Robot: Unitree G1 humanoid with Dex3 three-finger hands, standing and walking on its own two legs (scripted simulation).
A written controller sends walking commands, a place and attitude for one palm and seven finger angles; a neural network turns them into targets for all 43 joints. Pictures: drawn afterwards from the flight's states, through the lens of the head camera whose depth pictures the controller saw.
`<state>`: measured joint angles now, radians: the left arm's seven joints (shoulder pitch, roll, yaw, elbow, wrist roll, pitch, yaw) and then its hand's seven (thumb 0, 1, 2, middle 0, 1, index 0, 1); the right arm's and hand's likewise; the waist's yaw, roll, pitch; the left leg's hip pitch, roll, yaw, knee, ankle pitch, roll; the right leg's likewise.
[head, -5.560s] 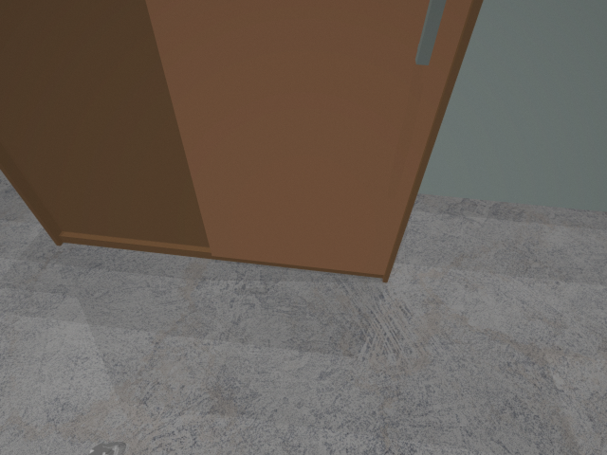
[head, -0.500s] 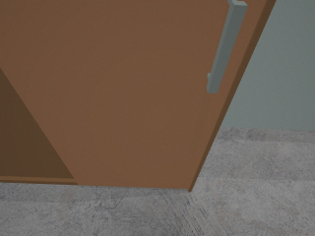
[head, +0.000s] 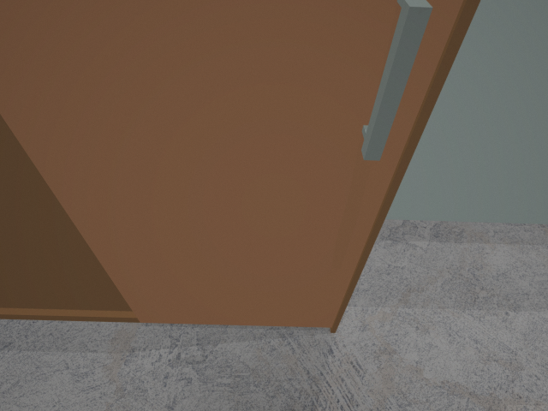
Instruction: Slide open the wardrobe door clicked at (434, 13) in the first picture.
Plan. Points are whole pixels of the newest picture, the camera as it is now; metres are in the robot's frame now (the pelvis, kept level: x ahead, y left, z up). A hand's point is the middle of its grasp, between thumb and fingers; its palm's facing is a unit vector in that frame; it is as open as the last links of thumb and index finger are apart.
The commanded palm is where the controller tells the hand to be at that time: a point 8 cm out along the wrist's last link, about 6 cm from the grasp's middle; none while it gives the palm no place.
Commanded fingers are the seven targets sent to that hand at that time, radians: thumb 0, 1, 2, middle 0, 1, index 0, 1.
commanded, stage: look again from close up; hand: right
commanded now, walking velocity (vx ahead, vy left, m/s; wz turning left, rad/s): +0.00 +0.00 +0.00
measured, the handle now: (386, 84) +0.50 -0.12 +0.25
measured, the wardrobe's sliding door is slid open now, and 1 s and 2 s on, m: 0.00 0.00 0.00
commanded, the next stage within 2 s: raise the hand with hooked fingers in 0.10 s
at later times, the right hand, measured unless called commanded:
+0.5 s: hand (431, 378) +0.18 -0.19 +0.02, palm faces -0.04 +1.00 -0.06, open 8.0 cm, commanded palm +0.12 -0.25 -0.01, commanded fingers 0.00 -0.53 -0.74 0.23 0.54 0.23 0.54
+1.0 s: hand (517, 348) +0.20 -0.26 +0.09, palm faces +0.02 +1.00 -0.09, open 10.9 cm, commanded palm +0.16 -0.31 +0.10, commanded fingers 0.00 0.06 -0.49 0.27 0.92 0.27 0.92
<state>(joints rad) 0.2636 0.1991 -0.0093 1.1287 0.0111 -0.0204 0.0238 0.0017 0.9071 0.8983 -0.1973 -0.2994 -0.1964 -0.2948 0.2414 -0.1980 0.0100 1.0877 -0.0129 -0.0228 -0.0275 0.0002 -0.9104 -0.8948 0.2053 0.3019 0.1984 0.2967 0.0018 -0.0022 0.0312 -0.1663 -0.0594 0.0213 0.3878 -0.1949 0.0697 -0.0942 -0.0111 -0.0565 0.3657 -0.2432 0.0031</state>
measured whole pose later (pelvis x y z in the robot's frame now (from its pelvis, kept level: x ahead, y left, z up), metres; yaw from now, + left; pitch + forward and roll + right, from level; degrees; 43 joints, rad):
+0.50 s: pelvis -0.02 -0.01 -0.04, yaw -2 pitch +5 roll -1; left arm 0.18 0.26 0.04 0.58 -0.03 -0.26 0.00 0.01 0.91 0.90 -0.20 -0.30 -0.20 -0.29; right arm 0.38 -0.20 -0.13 0.13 0.26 -0.51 0.32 0.00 -0.75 -0.82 0.21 0.41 0.21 0.40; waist 0.02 0.00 -0.09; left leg -0.54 -0.02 0.05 0.82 -0.37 0.06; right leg -0.47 0.01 -0.04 0.80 -0.42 -0.01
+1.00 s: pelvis -0.01 -0.03 -0.02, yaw -3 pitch +2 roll +2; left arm 0.29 0.21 -0.08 0.60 -0.05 -0.29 0.06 0.01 0.90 0.90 -0.20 -0.30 -0.20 -0.30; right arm 0.32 -0.34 -0.29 -0.14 0.35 -0.10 0.36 0.00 -0.17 -0.58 0.26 0.77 0.25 0.77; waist -0.02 -0.04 -0.06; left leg -0.37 -0.01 0.07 0.66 -0.32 0.02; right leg -0.35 0.02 -0.01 0.71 -0.40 -0.05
